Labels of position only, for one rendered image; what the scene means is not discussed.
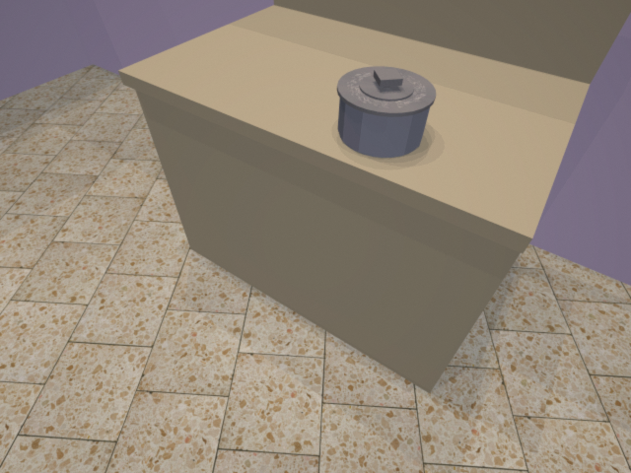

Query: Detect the table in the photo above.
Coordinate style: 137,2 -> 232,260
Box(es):
118,0 -> 631,393

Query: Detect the knob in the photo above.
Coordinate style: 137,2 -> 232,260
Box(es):
374,69 -> 403,87

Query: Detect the pot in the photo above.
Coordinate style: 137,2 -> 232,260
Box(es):
338,99 -> 430,158

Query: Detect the lid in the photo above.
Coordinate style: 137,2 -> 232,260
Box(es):
337,66 -> 436,117

